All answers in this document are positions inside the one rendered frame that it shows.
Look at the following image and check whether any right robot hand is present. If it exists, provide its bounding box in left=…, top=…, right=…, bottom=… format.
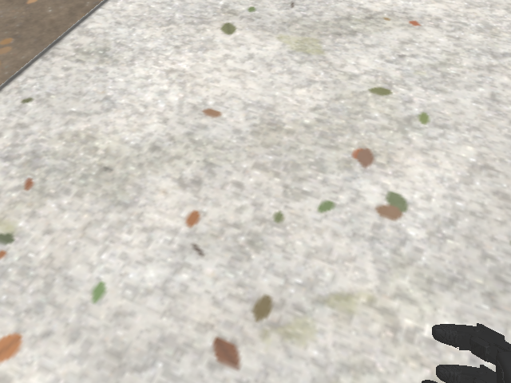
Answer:
left=422, top=323, right=511, bottom=383

